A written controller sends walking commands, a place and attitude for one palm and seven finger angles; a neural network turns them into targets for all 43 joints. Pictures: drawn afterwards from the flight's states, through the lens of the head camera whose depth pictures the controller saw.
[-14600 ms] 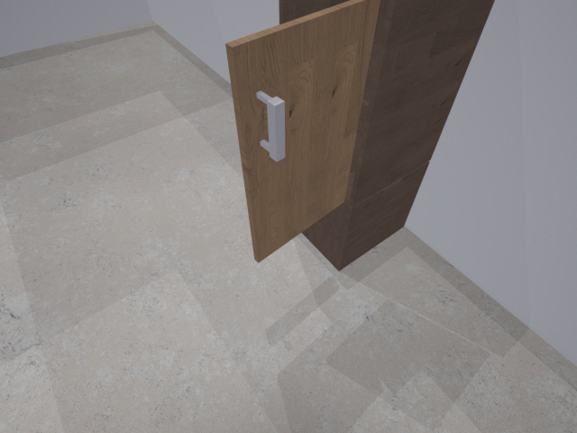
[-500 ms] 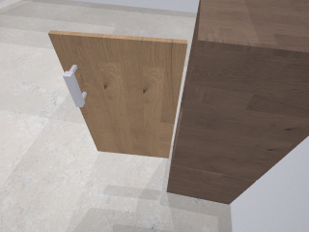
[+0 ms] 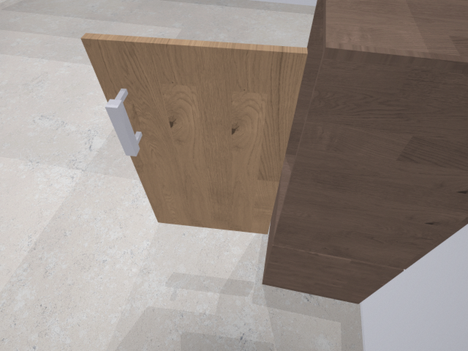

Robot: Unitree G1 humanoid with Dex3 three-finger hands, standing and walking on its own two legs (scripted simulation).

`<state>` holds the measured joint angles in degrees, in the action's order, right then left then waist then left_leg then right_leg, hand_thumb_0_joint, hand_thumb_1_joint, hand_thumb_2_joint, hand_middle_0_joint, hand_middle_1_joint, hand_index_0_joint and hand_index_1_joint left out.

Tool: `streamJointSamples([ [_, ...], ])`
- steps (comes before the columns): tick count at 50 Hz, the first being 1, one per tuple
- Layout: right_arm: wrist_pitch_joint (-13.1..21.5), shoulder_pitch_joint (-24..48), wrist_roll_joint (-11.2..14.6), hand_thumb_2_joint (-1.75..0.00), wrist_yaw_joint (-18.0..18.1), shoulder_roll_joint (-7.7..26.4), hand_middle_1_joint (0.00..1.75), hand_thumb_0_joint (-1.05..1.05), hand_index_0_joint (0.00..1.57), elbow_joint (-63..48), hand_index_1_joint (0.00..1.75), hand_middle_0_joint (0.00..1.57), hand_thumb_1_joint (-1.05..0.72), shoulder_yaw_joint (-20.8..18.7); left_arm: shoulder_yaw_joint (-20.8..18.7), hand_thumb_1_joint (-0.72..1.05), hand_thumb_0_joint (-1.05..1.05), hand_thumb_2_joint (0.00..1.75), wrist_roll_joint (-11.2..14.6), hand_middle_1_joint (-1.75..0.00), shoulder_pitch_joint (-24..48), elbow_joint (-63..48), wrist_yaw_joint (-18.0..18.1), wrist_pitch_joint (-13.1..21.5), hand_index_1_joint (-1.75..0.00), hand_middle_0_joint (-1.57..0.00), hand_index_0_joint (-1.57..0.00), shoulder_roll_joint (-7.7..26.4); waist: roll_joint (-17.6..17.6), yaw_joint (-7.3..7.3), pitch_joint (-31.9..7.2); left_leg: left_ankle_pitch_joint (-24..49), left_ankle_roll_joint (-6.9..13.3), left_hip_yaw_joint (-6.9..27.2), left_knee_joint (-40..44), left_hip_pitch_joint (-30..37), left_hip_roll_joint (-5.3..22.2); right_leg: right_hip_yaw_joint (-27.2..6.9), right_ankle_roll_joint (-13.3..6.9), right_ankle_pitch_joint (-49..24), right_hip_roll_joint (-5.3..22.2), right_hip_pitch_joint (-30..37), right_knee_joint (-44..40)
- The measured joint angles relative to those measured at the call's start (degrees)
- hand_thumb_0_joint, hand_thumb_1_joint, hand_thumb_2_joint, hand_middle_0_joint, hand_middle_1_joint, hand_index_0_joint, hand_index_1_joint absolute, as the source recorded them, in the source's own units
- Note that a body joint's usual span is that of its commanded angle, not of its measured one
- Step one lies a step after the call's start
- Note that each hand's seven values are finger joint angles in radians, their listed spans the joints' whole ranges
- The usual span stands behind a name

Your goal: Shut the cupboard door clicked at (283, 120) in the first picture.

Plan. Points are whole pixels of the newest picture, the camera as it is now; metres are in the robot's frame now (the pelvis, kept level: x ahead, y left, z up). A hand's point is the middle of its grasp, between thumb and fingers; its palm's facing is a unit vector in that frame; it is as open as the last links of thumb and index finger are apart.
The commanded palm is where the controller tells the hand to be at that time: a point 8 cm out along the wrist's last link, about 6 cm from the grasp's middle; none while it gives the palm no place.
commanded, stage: shuffle to correct the standing spot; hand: left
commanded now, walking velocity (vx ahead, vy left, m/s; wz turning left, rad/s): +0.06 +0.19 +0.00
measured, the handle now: (127, 123) +0.48 +0.25 +0.11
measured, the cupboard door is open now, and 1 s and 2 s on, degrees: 95 95 95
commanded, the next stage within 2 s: come to a stop and stand still in 0.12 s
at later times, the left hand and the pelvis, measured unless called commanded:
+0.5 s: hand out of the picture +0.02 +0.27 -0.18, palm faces +0.08 -0.97 -0.23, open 7.4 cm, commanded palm none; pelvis +0.02 +0.07 +0.00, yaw +1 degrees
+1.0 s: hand out of the picture +0.03 +0.26 -0.16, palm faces +0.02 -0.98 -0.21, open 7.3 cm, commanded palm none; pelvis -0.01 +0.08 +0.01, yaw +0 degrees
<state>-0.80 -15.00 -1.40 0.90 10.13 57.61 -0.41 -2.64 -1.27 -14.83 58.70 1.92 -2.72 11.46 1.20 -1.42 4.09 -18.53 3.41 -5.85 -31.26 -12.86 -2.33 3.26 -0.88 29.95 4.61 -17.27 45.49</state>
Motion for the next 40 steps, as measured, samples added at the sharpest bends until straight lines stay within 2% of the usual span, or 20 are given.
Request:
streamJointSamples([
  [1, -0.1, 0.0, 0.0, -0.9, 0.0, 0.0, 0.29, 0.0, 0.2, -0.2, 0.3, 0.2, -0.91, 0.1, 0.0, 0.91, 0.0, 0.9, 0.0, -0.3, 0.4, -0.5, 0.0, 0.2, -0.3, -0.2, -0.2, -0.2, -0.5, 0.0, 0.1, 0.1, 0.0, 0.1, 0.1, 0.0, -0.1, 0.8, -0.1, -1.6, -0.4, 0.3, -1.8],
  [3, -0.4, -0.4, 0.3, -0.9, -0.2, 0.1, 0.29, 0.0, 0.2, -0.4, 0.3, 0.2, -0.91, 0.2, 0.2, 0.91, 0.0, 0.9, -0.1, -0.3, 0.5, -1.8, -0.1, 1.5, -0.3, -0.2, -0.2, -0.4, -1.0, -0.23, -0.1, -0.6, -0.2, 0.1, -1.5, -0.9, -0.7, 1.6, -0.7, -9.6, -0.5, 2.2, -9.2],
  [7, -2.0, 0.6, 0.3, -0.9, -0.7, 1.0, 0.29, 0.0, 0.2, 0.0, 0.3, 0.2, -0.91, -0.7, 0.8, 0.91, 0.0, 0.9, -0.3, -0.3, 0.3, -2.7, 0.2, 3.5, -0.3, -0.2, -0.2, -2.0, -2.7, -0.35, -0.3, -9.0, -3.4, 1.9, -18.4, -7.7, -0.4, 2.9, 0.5, -8.8, 0.6, 3.2, -9.9],
  [10, -2.5, 2.3, 0.3, -0.9, -1.4, 1.3, 0.29, 0.0, 0.2, -0.8, 0.3, 0.2, -0.91, -1.2, 0.9, 0.91, 0.0, 0.9, -0.7, -0.3, -0.9, -2.8, 0.2, 3.6, -0.3, -0.21, -0.2, -2.4, -1.9, -0.81, -0.4, -6.8, -4.8, 2.3, -24.6, -11.8, 1.3, 2.4, 1.5, -10.3, 1.9, 4.5, -13.0],
  [13, -2.1, 4.1, 0.5, -0.9, -2.1, 1.1, 0.29, 0.0, 0.2, -2.2, 0.3, 0.2, -0.91, -1.4, 0.7, 0.91, 0.0, 0.9, -1.0, -0.3, -2.1, -2.3, -0.4, 3.0, -0.3, -0.21, -0.2, -2.0, -0.2, -1.26, -0.4, -3.2, -5.5, 2.0, -18.4, -11.8, 3.4, 1.1, 2.7, -11.6, 3.3, 4.9, -15.1],
  [16, -0.7, 5.2, 0.8, -0.9, -2.2, 1.0, 0.29, 0.0, 0.2, -3.3, 0.3, 0.2, -0.91, -1.3, 0.3, 0.9, 0.0, 0.9, -1.0, -0.3, -3.1, -1.5, -0.8, 2.2, -0.3, -0.21, -0.2, -1.1, 1.1, -1.55, -0.3, 2.5, -5.7, 1.7, -5.9, -7.6, 4.3, -0.3, 4.2, -11.1, 4.2, 4.6, -14.1],
  [18, 0.8, 4.8, 0.7, -0.9, -1.9, 1.6, 0.29, 0.0, 0.2, -3.9, 0.3, 0.2, -0.91, -1.2, 0.3, 0.9, 0.0, 0.9, -0.7, -0.3, -4.1, -1.2, -0.9, 1.5, -0.3, -0.21, -0.2, -0.9, -0.2, -1.16, -0.9, 5.6, -5.3, 2.1, 0.7, -4.3, 5.8, -0.2, 4.5, -8.8, 3.2, 3.3, -10.4],
  [21, 1.5, 4.9, 0.1, -0.9, -0.7, -0.6, 0.29, 0.0, 0.2, -2.3, 0.3, 0.2, -0.91, -0.5, -0.3, 0.91, 0.0, 0.9, -0.1, -0.3, -2.4, 0.0, -0.4, 0.3, -0.3, -0.21, -0.2, 1.2, 2.4, -0.67, -0.1, 2.7, -4.6, 2.1, -2.2, -4.8, 4.4, -2.6, 2.6, -1.0, 2.0, 1.4, -3.2],
  [24, 1.2, 4.6, -0.1, -0.9, 0.4, -1.9, 0.29, 0.0, 0.2, -0.6, 0.3, 0.2, -0.92, -0.1, -0.4, 0.91, 0.0, 0.9, 0.3, -0.3, -0.8, 0.4, -0.5, 0.5, -0.3, -0.2, -0.2, 1.8, 2.2, -0.38, 0.1, 4.3, -4.4, 2.7, -0.2, -3.7, 4.5, -1.6, 1.7, 0.2, -0.8, 0.1, 0.2],
  [27, 0.4, 4.8, -0.3, -0.9, 0.8, -1.4, 0.29, -0.01, 0.2, 0.3, 0.3, 0.2, -0.94, -0.3, -0.2, 0.91, 0.0, 0.9, 0.4, -0.3, 0.2, -0.2, -1.2, 0.6, -0.3, -0.2, -0.2, 1.2, 1.3, 0.25, 0.2, 5.4, -4.2, 2.7, 1.3, -3.2, 4.7, 0.0, 1.4, -2.6, -2.8, 0.6, -3.4],
  [29, 0.0, 4.6, -0.2, -0.9, 0.8, -1.0, 0.3, -0.01, 0.2, 0.6, 0.3, 0.2, -0.93, -0.4, 0.0, 0.91, 0.0, 0.9, 0.3, -0.3, 0.5, -0.8, -1.5, 0.9, -0.3, -0.2, -0.2, 0.7, 0.8, 0.46, 0.1, 5.5, -4.4, 2.4, 1.1, -3.5, 4.7, 0.6, 1.1, -7.3, -3.8, 2.0, -9.0],
  [31, -0.3, 4.5, 0.1, -0.9, 0.8, -0.4, 0.3, -0.01, 0.2, 1.0, 0.3, 0.2, -0.93, -0.7, 0.2, 0.91, 0.0, 0.9, 0.1, -0.3, 0.7, -1.1, -1.5, 1.3, -0.3, -0.2, -0.2, -0.1, -0.2, 0.66, 0.2, 4.9, -4.8, 2.3, -0.3, -4.2, 5.1, 0.6, -0.7, -12.6, -4.6, 3.2, -12.7],
  [33, -1.0, 4.0, 0.3, -0.9, 0.7, 0.0, 0.29, 0.0, 0.2, 1.7, 0.3, 0.2, -0.93, -0.8, 0.8, 0.91, 0.0, 0.9, 0.0, -0.3, 0.4, -0.9, -1.5, 1.8, -0.3, -0.2, -0.2, -1.1, -1.4, 1.17, -0.3, 1.6, -4.6, 2.9, -1.7, -4.5, 5.5, 0.9, -1.8, -12.7, -5.2, 3.7, -13.4],
  [36, -1.4, 3.1, 0.5, -0.9, 0.3, 0.5, 0.29, 0.0, 0.2, 2.0, 0.3, 0.2, -0.92, -0.8, 1.7, 0.91, 0.0, 0.9, -0.5, -0.3, -0.5, -0.8, -0.4, 2.3, -0.3, -0.2, -0.2, -2.5, -2.2, 1.36, -1.2, -2.6, -4.8, 3.3, -6.3, -4.9, 5.3, 0.6, -2.1, -13.4, -6.0, 4.5, -15.5],
  [40, 0.2, 1.3, 0.9, -0.9, 0.3, 0.7, 0.29, 0.0, 0.2, 0.6, 0.3, 0.2, -0.91, -0.7, 2.5, 0.92, 0.0, 0.9, 0.1, -0.3, -1.8, -0.5, 0.6, 3.0, -0.3, -0.21, -0.2, -2.7, -2.8, 2.69, -2.1, 3.1, -3.4, 3.3, -0.2, -0.6, 4.5, 0.2, -1.5, -13.4, -6.3, 4.9, -14.9],
])
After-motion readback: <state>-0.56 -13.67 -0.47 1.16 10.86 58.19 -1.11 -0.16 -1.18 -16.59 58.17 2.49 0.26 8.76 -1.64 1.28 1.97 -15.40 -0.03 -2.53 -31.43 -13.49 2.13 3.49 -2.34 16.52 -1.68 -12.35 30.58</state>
